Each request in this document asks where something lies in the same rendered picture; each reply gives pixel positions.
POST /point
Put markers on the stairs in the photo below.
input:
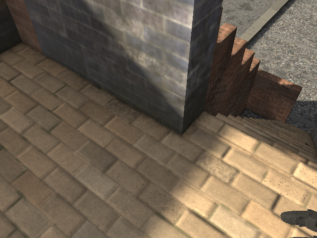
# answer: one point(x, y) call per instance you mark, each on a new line
point(281, 135)

